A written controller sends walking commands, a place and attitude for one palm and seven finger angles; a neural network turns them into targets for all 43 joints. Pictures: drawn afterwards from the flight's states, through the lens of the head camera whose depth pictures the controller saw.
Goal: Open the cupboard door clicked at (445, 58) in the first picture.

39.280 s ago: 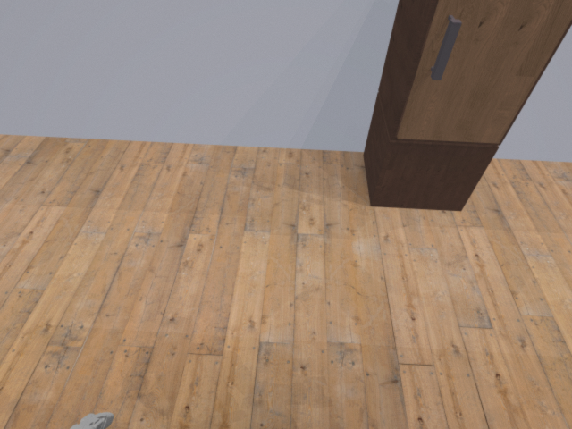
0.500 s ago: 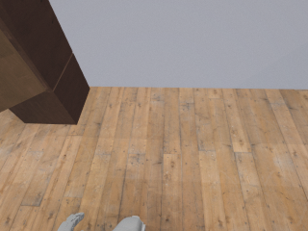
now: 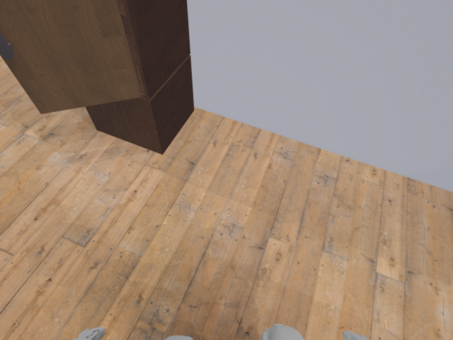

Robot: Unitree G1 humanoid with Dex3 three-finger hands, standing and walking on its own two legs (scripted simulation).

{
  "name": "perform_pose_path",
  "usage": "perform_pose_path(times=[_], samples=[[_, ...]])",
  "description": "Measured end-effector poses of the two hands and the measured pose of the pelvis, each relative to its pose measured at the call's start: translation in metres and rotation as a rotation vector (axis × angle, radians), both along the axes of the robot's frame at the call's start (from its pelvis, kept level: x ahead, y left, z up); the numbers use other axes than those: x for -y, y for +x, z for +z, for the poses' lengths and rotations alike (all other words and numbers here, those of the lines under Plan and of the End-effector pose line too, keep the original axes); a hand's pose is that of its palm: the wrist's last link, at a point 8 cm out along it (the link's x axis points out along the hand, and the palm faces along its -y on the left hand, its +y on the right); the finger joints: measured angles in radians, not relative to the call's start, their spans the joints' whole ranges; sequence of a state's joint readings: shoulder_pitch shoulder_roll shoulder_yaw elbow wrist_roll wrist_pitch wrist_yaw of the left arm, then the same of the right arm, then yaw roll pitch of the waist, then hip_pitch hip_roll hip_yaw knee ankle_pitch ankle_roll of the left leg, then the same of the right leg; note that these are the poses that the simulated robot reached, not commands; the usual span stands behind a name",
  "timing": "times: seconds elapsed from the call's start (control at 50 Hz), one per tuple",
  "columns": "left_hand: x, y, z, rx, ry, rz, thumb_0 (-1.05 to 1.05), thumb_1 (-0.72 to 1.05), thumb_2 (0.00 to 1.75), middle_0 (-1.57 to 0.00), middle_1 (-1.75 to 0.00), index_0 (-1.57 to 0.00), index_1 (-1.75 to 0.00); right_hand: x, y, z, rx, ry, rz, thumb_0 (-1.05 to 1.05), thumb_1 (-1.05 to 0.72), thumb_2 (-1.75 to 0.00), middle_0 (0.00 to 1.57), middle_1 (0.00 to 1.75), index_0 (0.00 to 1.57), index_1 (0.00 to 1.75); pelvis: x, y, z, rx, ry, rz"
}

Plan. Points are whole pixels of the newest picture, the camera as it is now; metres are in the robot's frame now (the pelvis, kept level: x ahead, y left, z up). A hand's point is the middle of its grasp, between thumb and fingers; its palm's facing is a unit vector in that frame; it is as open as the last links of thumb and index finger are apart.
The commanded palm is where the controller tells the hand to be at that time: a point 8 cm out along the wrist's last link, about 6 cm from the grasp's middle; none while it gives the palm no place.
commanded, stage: turn to face it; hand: left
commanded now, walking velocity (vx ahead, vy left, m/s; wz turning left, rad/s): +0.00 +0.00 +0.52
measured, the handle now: out of the picture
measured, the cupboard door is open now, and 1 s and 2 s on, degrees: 41 41 41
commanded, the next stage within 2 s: take the last steps up to it in 0.40 s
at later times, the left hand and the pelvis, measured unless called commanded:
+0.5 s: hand out of the picture +0.01 +0.17 -0.18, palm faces +0.28 -0.94 -0.20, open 7.4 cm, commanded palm none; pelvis +0.02 -0.02 -0.01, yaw +14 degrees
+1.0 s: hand out of the picture +0.04 +0.18 -0.15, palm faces +0.41 -0.88 -0.23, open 7.4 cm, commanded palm none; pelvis +0.08 +0.00 +0.00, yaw +22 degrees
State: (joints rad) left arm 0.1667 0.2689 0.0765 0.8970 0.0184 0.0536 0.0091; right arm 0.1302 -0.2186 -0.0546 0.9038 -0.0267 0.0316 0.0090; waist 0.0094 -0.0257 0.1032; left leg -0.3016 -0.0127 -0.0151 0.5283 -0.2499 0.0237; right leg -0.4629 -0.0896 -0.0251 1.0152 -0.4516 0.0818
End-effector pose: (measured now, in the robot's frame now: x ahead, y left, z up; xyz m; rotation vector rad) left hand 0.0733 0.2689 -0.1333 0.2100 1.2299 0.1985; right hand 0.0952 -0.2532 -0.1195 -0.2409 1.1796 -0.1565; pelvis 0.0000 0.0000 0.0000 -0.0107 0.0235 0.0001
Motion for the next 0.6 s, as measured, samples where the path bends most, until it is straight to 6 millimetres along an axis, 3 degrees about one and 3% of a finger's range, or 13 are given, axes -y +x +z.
perform_pose_path(times=[0.16,0.22,0.3,0.42,0.52,0.6], samples=[[0.026,0.016,0.013,0.112,0.043,0.027,0.0,0.91,0.9,-0.2,-0.3,-0.2,-0.3,0.02,0.003,-0.024,-0.053,0.056,0.028,0.01,-0.9,-0.9,0.21,0.3,0.2,0.3,0.03,0.007,-0.008,-0.009,0.019,0.086],[0.04,0.005,0.015,0.105,0.046,0.05,0.0,0.91,0.9,-0.2,-0.3,-0.2,-0.3,0.029,0.011,-0.03,-0.069,0.061,0.044,0.01,-0.91,-0.9,0.21,0.29,0.2,0.3,0.036,0.007,-0.008,0.006,0.018,0.118],[0.056,-0.018,0.015,0.054,0.016,0.102,0.0,0.91,0.9,-0.2,-0.3,-0.2,-0.3,0.031,0.026,-0.023,-0.078,0.062,0.075,0.01,-0.91,-0.9,0.2,0.29,0.2,0.3,0.039,0.012,-0.001,0.018,0.035,0.16],[0.065,-0.056,0.001,-0.013,-0.046,0.193,0.0,0.91,0.9,-0.2,-0.3,-0.2,-0.3,0.012,0.056,-0.012,-0.071,0.045,0.164,0.01,-0.91,-0.9,0.2,0.29,0.19,0.3,0.034,0.019,0.002,0.019,0.043,0.218],[0.05,-0.093,-0.024,-0.082,-0.084,0.284,0.0,0.91,0.9,-0.2,-0.3,-0.2,-0.3,-0.018,0.085,-0.011,-0.01,0.013,0.249,0.01,-0.91,-0.9,0.2,0.29,0.19,0.3,0.017,0.021,-0.011,0.023,0.021,0.257],[0.038,-0.106,-0.023,-0.133,-0.083,0.321,0.01,0.91,0.9,-0.2,-0.3,-0.2,-0.3,-0.036,0.089,-0.004,0.017,0.006,0.286,0.01,-0.91,-0.9,0.2,0.29,0.19,0.3,0.011,0.021,-0.006,0.028,0.01,0.265]])
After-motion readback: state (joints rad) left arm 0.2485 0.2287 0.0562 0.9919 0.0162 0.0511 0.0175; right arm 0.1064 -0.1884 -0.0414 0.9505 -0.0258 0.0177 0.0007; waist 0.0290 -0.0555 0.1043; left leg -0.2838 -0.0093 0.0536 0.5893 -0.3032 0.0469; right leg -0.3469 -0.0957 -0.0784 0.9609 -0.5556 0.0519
